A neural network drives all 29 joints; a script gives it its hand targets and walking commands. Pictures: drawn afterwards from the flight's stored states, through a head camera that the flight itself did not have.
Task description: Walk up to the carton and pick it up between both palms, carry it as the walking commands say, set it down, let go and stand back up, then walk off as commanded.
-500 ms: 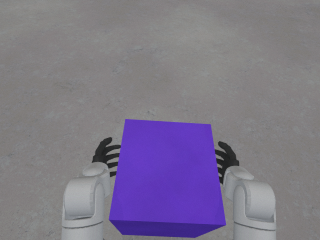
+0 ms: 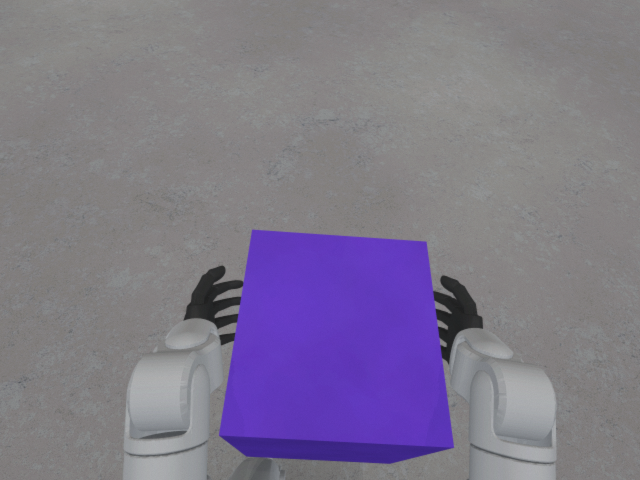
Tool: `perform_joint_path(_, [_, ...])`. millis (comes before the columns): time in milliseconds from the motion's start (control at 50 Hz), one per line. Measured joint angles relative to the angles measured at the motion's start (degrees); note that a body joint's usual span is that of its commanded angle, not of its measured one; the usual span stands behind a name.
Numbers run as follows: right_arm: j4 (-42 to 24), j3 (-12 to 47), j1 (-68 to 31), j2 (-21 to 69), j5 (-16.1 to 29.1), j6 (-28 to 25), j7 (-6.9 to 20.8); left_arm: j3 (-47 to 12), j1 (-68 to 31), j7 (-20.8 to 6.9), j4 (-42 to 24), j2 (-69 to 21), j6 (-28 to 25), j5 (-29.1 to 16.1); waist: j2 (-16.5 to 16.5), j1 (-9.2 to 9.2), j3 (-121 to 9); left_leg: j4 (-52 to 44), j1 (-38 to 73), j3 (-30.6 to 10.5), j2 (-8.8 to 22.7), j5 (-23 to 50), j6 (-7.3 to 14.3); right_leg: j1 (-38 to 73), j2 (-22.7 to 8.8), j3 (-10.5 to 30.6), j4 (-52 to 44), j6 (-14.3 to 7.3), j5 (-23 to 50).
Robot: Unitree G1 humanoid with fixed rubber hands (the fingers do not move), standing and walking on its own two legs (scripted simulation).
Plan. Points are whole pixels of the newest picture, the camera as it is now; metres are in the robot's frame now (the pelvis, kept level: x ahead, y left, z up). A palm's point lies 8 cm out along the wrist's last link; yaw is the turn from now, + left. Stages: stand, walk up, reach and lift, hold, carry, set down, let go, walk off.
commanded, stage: carry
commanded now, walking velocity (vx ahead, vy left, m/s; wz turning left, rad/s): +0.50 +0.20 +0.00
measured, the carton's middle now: (328, 359) +0.28 +0.03 -0.02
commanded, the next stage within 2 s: none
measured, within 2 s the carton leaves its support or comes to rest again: neither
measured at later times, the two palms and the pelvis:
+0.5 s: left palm (218, 116) +0.61 +0.25 +0.07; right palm (400, 133) +0.61 -0.04 +0.08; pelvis +0.33 +0.09 +0.01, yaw +0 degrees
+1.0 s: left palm (231, 16) +0.93 +0.31 +0.08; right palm (369, 37) +0.91 +0.02 +0.08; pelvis +0.65 +0.18 +0.01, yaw -1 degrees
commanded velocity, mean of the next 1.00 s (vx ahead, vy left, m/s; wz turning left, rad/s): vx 0.50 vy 0.20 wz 0.00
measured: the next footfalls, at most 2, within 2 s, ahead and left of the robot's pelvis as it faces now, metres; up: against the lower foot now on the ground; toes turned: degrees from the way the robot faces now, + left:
right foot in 0.28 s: +0.35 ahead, -0.06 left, +0.00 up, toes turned -13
left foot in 0.52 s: +0.45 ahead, +0.22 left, +0.00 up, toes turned +1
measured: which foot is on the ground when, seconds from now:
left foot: down 0.00-0.30, up 0.32-0.50, down 0.52-0.94, up 0.96-1.00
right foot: up 0.00-0.26, down 0.28-0.54, up 0.56-0.88, down 0.90-1.00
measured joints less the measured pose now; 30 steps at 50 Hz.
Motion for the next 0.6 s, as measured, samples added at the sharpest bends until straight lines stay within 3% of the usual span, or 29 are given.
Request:
perform_joint_path(60, [0.0, 0.0, -0.1, 0.1, 0.0, 0.0, 0.0, 0.0, 0.1, 0.0, -0.2, 0.0, 0.0, 0.0, -0.1, -0.19, 0.2, -5.2, 6.0, 3.2, -1.2, -1.8, 1.8, -5.2, 1.9, 1.2, 10.4, -0.9, -0.1])
perform_joint_path(120, [-0.1, 0.0, -0.2, 0.1, 0.0, -0.1, 0.0, 0.0, 0.1, 0.0, -0.4, 0.0, -0.1, 0.0, 0.0, -2.04, 0.2, -11.0, 12.2, 5.2, -2.2, -2.7, 2.6, -10.0, 2.6, -0.5, 10.2, -2.1, -0.1])
perform_joint_path(180, [-0.9, 0.0, 0.0, 0.1, 0.0, -0.1, 0.0, 0.0, 0.2, 0.0, -0.8, -0.3, -0.4, 0.0, -0.1, -5.17, 0.4, -16.5, 18.8, 5.6, -3.4, -3.7, 3.4, -13.2, 3.0, -2.8, 0.9, -3.4, 1.9])
perform_joint_path(260, [-2.0, 0.0, 0.0, 0.1, 0.0, 0.0, 0.0, 0.0, -0.2, -0.1, -1.5, -0.3, -0.5, 0.0, 0.0, -8.04, -0.3, -20.9, 27.0, 5.7, -4.4, -6.8, 3.5, -12.7, 5.1, -7.0, -21.9, -5.0, 13.6])
perform_joint_path(280, [-2.2, 0.0, 0.0, 0.0, 0.0, 0.0, 0.0, 0.0, -0.3, -0.1, -1.5, -0.3, -0.5, -0.1, 0.0, -8.59, -1.0, -19.7, 28.0, 5.7, -4.6, -8.3, 3.3, -11.7, 5.7, -8.4, -27.1, -5.8, 18.4])
perform_joint_path(300, [-2.2, 0.0, 0.0, -0.1, 0.0, -0.1, 0.0, 0.0, -0.4, -0.1, -1.4, -0.4, -0.6, 0.0, 0.4, -9.32, -1.4, -15.5, 27.5, 5.2, -4.4, -9.4, 2.6, -10.6, 5.7, -9.0, -28.4, -8.2, 24.8])
perform_joint_path(320, [-2.2, 0.0, -0.1, -0.1, 0.0, -0.2, 0.0, 0.0, -0.7, -0.1, -1.4, -0.4, -0.7, 0.0, 1.1, -9.68, -1.4, -7.7, 25.1, 4.4, -3.9, -8.4, 0.7, -10.1, 5.6, -9.5, -26.4, -9.3, 23.5])
perform_joint_path(360, [-2.2, -0.1, -0.1, -0.1, 0.0, -0.5, 0.0, 0.0, -1.1, -0.1, -1.3, -0.5, -0.6, 0.2, 1.6, -9.69, -1.3, 12.8, 16.3, 1.4, -4.0, -5.5, -3.3, -9.3, 5.4, -10.3, -23.9, -9.4, 17.3])
perform_joint_path(400, [-2.3, -0.1, 0.1, -0.1, 0.0, -0.2, 0.0, 0.0, -1.0, -0.1, -1.2, -0.5, -0.4, 0.2, 1.7, -8.96, -1.4, 26.9, 7.5, -1.5, -3.9, -6.3, -4.1, -7.4, 5.2, -10.9, -24.0, -8.2, 14.3])
perform_joint_path(420, [-2.3, -0.1, 0.1, -0.1, 0.0, -0.1, 0.0, 0.0, -0.9, -0.2, -1.2, -0.5, -0.4, 0.2, 1.7, -8.21, -1.4, 29.0, 3.8, -2.7, -3.7, -7.9, -4.2, -6.4, 5.0, -10.9, -24.3, -7.3, 13.4])
perform_joint_path(440, [-2.3, -0.1, 0.2, -0.1, 0.0, 0.0, 0.0, 0.0, -0.8, -0.2, -1.2, -0.5, -0.3, 0.2, 1.8, -7.32, -1.4, 28.1, 0.6, -3.9, -3.2, -10.0, -4.2, -5.3, 4.8, -10.8, -24.5, -6.4, 12.6])
perform_joint_path(480, [-2.4, -0.1, 0.2, -0.1, 0.0, 0.0, 0.0, 0.0, -0.8, -0.2, -1.2, -0.6, -0.3, 0.2, 1.8, -5.54, -1.4, 16.1, -2.9, -5.5, -1.1, -9.7, -4.2, -3.0, 4.2, -10.3, -24.3, -4.9, 10.6])
perform_joint_path(520, [-2.4, -0.1, 0.2, -0.1, 0.0, 0.1, 0.0, -0.1, -0.7, -0.3, -1.2, -0.5, -0.3, 0.2, 1.8, -4.55, -1.6, -3.9, -1.9, -5.6, 0.8, -0.6, -4.2, -0.5, 2.7, -9.6, -23.0, -2.9, 7.7])
perform_joint_path(540, [-2.2, -0.1, 0.3, 0.0, 0.0, 0.0, 0.0, -0.1, -0.5, -0.3, -1.2, -0.4, -0.3, 0.2, 1.2, -4.05, -1.6, -6.5, -0.5, -4.1, 0.4, 5.4, -3.6, 0.6, 1.3, -8.7, -21.5, -1.9, 5.8])
perform_joint_path(560, [-1.7, 0.1, 0.3, 0.0, 0.0, 0.0, 0.1, -0.1, -0.2, -0.3, -1.2, -0.3, -0.3, 0.2, -0.1, -3.12, -1.6, -5.7, 1.0, -2.0, -0.8, 5.5, -2.1, 1.0, -0.3, -6.6, -19.2, -1.4, 4.2])
perform_joint_path(600, [-0.7, 0.1, 0.0, 0.0, 0.0, 0.1, 0.1, -0.1, 0.5, -0.2, -1.1, -0.2, -0.3, 0.2, 0.2, -2.15, -1.6, -5.3, 4.0, 0.4, -1.9, 1.9, 0.6, -0.5, 0.0, -2.7, -9.1, -1.2, 1.9])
